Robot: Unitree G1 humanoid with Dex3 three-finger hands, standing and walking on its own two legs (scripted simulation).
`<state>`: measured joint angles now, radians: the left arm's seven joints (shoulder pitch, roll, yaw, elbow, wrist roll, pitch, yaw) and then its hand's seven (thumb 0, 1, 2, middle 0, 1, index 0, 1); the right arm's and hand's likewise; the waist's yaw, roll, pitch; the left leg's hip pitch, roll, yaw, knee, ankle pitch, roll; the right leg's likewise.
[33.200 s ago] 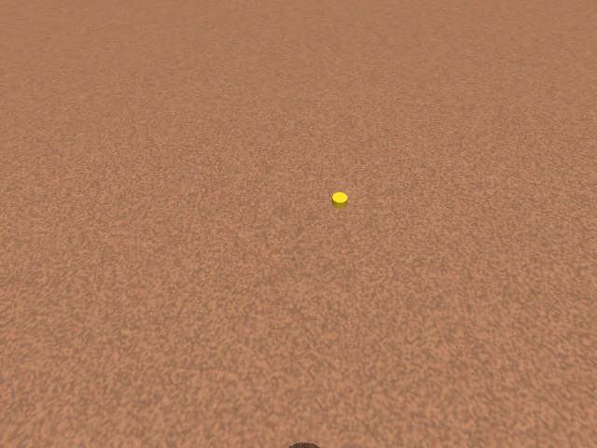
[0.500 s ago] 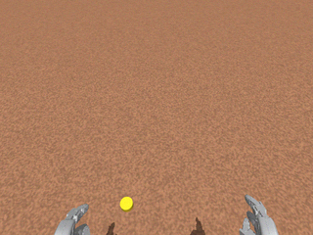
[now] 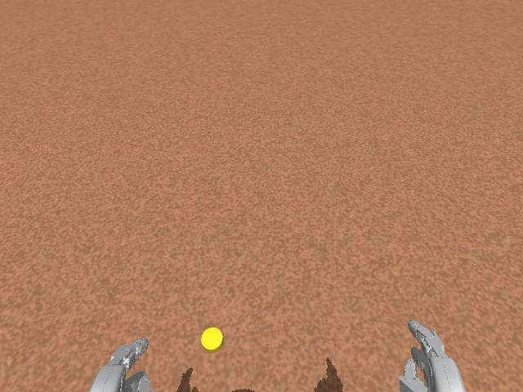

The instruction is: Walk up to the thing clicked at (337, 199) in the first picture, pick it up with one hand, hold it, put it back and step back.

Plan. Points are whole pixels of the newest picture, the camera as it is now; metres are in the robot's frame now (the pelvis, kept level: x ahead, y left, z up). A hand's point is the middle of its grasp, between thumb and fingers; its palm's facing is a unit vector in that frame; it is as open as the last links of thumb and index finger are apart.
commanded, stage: home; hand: left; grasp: from above
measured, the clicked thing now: (212, 340) +0.45 +0.19 -0.69
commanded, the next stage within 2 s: stand in 0.70 s
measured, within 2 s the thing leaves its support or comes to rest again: neither
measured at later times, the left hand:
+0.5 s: hand out of the picture +0.16 +0.18 -0.05, palm faces +0.03 -0.98 -0.19, open 7.4 cm
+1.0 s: hand out of the picture +0.14 +0.22 -0.09, palm faces +0.01 -0.95 -0.32, open 7.4 cm
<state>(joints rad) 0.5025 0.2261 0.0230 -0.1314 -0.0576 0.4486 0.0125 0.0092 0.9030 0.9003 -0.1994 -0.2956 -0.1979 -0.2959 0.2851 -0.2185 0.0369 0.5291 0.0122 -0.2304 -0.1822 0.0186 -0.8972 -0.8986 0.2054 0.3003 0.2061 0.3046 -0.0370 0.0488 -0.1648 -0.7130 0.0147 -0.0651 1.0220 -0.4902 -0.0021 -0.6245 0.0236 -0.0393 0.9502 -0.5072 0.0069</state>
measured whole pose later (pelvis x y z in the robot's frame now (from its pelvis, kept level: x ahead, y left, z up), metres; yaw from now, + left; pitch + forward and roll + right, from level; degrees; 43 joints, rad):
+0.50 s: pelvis +0.00 +0.00 +0.00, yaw +0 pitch +11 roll -3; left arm 0.51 0.23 0.02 -0.14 -0.06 0.45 0.02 0.01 0.90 0.90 -0.20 -0.30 -0.20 -0.30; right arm 0.29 -0.22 0.03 0.52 0.01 -0.21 -0.18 0.02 -0.90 -0.90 0.21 0.30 0.21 0.30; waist -0.04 0.05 -0.17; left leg -0.71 0.02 -0.06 1.03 -0.50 0.00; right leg -0.62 0.02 -0.04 0.95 -0.51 0.01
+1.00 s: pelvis -0.02 +0.00 +0.03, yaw +0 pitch +2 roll +0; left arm 0.22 0.29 0.02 0.53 0.04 0.10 0.03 0.01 0.90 0.90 -0.20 -0.30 -0.20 -0.30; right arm 0.17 -0.27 -0.01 0.79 -0.06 -0.06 -0.03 0.02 -0.90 -0.90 0.21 0.30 0.21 0.31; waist 0.02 -0.01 0.02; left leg -0.47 -0.02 -0.02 0.82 -0.38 0.02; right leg -0.42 -0.02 0.01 0.82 -0.43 0.02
